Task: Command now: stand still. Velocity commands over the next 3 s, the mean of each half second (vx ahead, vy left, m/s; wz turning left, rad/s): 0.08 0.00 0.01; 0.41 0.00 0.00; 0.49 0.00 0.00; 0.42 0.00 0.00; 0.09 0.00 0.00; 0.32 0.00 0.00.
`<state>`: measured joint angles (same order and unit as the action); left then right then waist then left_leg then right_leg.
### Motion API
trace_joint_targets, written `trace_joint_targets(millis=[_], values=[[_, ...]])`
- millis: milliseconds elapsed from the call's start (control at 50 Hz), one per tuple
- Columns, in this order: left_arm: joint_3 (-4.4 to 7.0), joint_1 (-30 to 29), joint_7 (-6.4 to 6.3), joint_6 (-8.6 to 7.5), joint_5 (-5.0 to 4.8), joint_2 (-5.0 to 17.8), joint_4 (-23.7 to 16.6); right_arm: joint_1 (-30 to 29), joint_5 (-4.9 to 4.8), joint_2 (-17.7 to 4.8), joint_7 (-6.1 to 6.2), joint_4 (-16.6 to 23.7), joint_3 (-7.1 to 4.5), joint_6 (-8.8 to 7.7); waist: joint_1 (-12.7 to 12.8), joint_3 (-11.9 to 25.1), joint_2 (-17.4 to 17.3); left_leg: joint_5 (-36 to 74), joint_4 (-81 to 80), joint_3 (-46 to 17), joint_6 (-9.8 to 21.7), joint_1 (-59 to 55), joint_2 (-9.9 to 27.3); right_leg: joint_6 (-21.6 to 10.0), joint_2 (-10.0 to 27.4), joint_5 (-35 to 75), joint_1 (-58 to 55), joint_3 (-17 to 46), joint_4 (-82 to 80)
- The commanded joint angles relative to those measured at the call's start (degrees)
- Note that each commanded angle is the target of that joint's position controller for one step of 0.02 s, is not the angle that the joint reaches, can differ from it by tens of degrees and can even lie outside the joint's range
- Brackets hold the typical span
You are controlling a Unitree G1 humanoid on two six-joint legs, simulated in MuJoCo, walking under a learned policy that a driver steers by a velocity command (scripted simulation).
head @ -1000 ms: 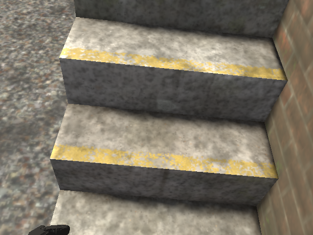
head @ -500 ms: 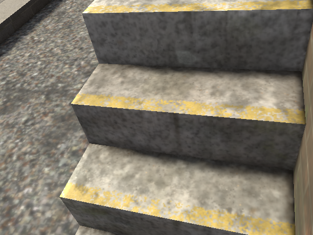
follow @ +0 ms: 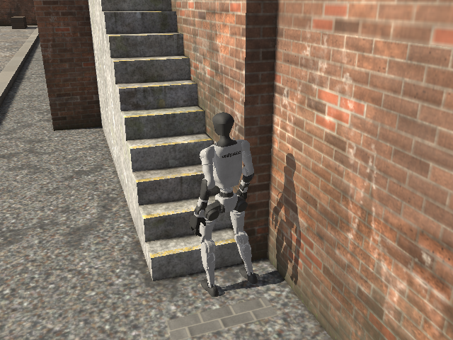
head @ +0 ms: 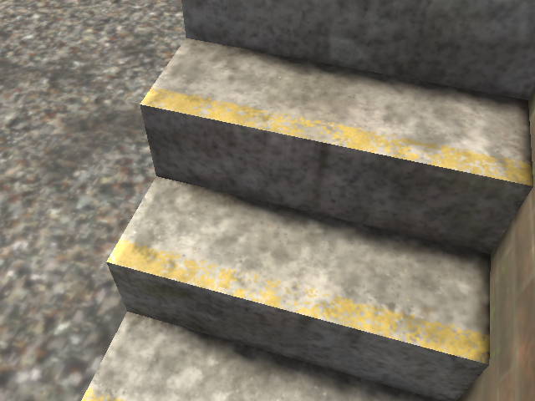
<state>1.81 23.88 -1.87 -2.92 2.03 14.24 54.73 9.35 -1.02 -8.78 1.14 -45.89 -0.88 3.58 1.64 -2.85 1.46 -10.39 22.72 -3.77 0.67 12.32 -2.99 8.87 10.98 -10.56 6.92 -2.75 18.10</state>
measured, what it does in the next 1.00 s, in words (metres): shifts its weight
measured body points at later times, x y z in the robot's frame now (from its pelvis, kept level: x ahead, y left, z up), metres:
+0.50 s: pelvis +0.02 -0.02 +0.00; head +0.04 -0.03 +0.45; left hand +0.00 +0.23 -0.14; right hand +0.11 -0.24 -0.15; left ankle +0.02 +0.11 -0.74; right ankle -0.02 -0.21 -0.74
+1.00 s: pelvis +0.05 -0.03 +0.00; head +0.06 -0.05 +0.45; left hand +0.08 +0.21 -0.13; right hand +0.19 -0.25 -0.13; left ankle +0.02 +0.11 -0.74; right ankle -0.02 -0.21 -0.74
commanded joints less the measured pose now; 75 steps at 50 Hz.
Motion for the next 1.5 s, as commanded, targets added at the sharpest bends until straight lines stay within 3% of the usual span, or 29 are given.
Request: trace_joint_targets(millis=[20, 280, 360, 400, 460, 560, 640, 720, 740, 760, 880, 900, 920, 940, 1100, 1120, 1160, 1500], values=[[0.57, 5.3, 0.23, -0.81, -0.33, 3.8, 0.7, -1.6, -0.23, -6.0, 0.60, 2.7, -1.46, -0.88, -0.6, -0.5, -5.7, -9.6, -9.0, -7.0, 1.5, 2.1, 4.5, 0.1, -3.8, -2.7, 1.4, -1.7, -0.7], [-0.08, 4.7, 0.41, -0.88, -0.54, 3.5, 4.8, 2.3, -0.82, -5.3, 1.28, -1.4, -1.88, -0.28, -1.2, 0.1, -2.0, 8.0, -4.2, -4.3, 1.3, -2.4, 3.5, 0.4, -3.6, -2.2, 2.1, -1.6, -3.3], [-0.75, 3.6, -0.39, -0.50, -0.23, 2.3, 4.3, 1.0, -0.46, -5.2, 1.44, -1.6, -1.74, -0.65, -1.3, -1.5, -3.1, -8.8, -8.8, -4.6, 1.3, 1.0, 2.9, -0.2, -5.0, -7.0, 1.3, -2.9, -3.4], [-0.97, 2.7, -0.38, -0.82, -0.29, 2.0, 3.7, -0.1, -0.54, -5.0, 1.48, -1.1, -1.46, -1.08, -1.1, -2.2, -4.4, -9.1, -9.4, -4.7, 1.3, 2.0, 2.9, -0.8, -5.1, -6.2, 1.2, -2.5, -3.6], [-0.84, 2.5, -0.46, -2.06, -1.17, 3.0, 3.2, 1.0, -0.52, -5.5, 1.39, -1.0, -1.70, -1.57, -1.1, 0.2, -2.4, -0.8, -6.4, -3.8, 1.0, -1.2, 2.8, -2.2, -4.3, -3.9, 0.6, -1.7, -4.3], [-0.93, 1.1, -0.06, -2.79, -1.29, 3.3, 2.4, 0.6, -1.01, -5.8, 1.42, -0.2, -1.66, -2.09, -1.2, 2.1, -0.7, 13.0, -2.2, -3.0, 0.8, -4.1, 3.1, -3.5, -4.2, 1.1, -0.6, -1.1, -4.8], [-1.44, 1.2, 0.06, -2.81, -1.20, 3.2, 2.1, -0.6, -0.74, -6.7, 1.31, 0.4, -1.60, -1.99, -0.8, 4.2, -1.0, 25.9, -0.5, -3.6, 0.3, -6.5, 4.3, -3.7, -4.3, 14.2, -3.1, -1.9, -3.7], [-1.73, 0.5, 0.00, -2.45, -1.30, 3.7, 1.4, -1.3, -0.70, -7.0, 0.87, 0.3, -1.47, -1.83, -0.7, 5.8, -1.4, 28.5, -0.2, -3.8, -0.3, -7.8, 4.7, -3.8, -4.1, 19.6, -5.3, -1.9, -3.5], [-1.94, -0.2, 0.25, -2.03, -1.63, 3.5, 1.0, -2.4, 0.05, -6.8, 0.52, 0.5, -1.18, -1.86, -0.1, 6.2, -1.4, 29.6, -0.3, -4.6, -0.5, -9.3, 5.0, -4.6, -3.6, 20.2, -5.0, -1.9, -3.6], [-2.18, -0.5, 0.39, -1.91, -1.55, 3.1, 0.8, -2.6, -0.04, -7.1, 0.31, 0.5, -1.27, -1.96, -0.3, 6.4, -1.5, 30.6, -0.8, -4.8, -0.7, -9.9, 5.3, -4.6, -3.6, 20.8, -5.0, -1.8, -3.9], [-2.35, -2.1, 0.41, -1.53, -1.31, 4.1, -0.1, -4.1, -0.01, -7.6, -0.03, 0.3, -1.22, -2.10, 0.0, 5.4, -1.1, 27.5, -2.5, -4.8, -1.3, -10.0, 5.6, -4.3, -3.3, 17.7, -5.4, -1.6, -5.4], [-2.70, -3.1, 0.44, -1.61, -1.63, 3.4, -0.3, -4.9, 0.24, -7.6, 0.34, 0.9, -1.33, -1.72, -0.1, 5.0, -1.9, 27.2, -2.6, -4.8, -1.6, -10.3, 5.5, -4.8, -3.2, 17.2, -4.6, -1.3, -6.1], [-2.94, -4.2, 0.60, -1.69, -1.30, 3.6, -0.6, -6.0, 0.63, -6.4, 0.60, 1.5, -0.70, -1.24, -0.2, 4.2, -1.5, 28.2, -4.0, -5.9, -1.4, -10.3, 6.2, -4.4, -3.0, 16.7, -4.0, -1.1, -6.8], [-2.92, -4.2, 0.65, -1.74, -1.24, 3.9, -0.5, -5.9, 0.73, -6.9, 0.70, 1.7, -0.75, -1.12, -0.1, 4.5, -1.6, 28.5, -4.1, -5.8, -1.5, -10.8, 6.3, -4.3, -3.0, 16.6, -4.3, -1.0, -7.1], [-3.22, -6.0, 1.06, -1.76, -0.90, 4.8, -0.8, -6.0, 0.81, -7.3, 0.69, 2.4, -0.41, -1.20, 0.1, 4.8, -1.1, 22.2, -6.5, -5.5, -2.1, -10.6, 6.5, -4.0, -2.6, 10.9, -4.8, -0.3, -9.0], [-3.14, -6.1, 0.86, -2.10, -0.69, 5.1, -0.7, -5.6, 0.36, -7.7, 1.09, 2.4, -0.49, -1.23, -0.7, 4.1, -1.2, 20.5, -7.0, -4.9, -2.2, -9.5, 6.5, -3.3, -2.9, 9.5, -4.8, -0.2, -9.3], [-3.11, -6.7, 0.82, -2.38, -0.94, 5.2, -0.9, -6.0, 0.43, -7.8, 1.27, 2.6, -0.33, -1.41, -0.6, 3.7, -0.8, 18.9, -7.3, -5.0, -2.3, -8.7, 6.5, -3.1, -2.9, 7.6, -4.7, -0.1, -9.5], [-3.41, -7.5, 1.24, -2.52, -0.80, 6.2, -2.0, -6.8, 0.63, -8.5, 0.76, 2.6, 0.41, -2.01, -0.5, 4.4, -1.8, 18.5, -8.1, -5.1, -2.5, -8.4, 6.8, -2.9, -2.9, 6.6, -5.1, 0.3, -9.9]])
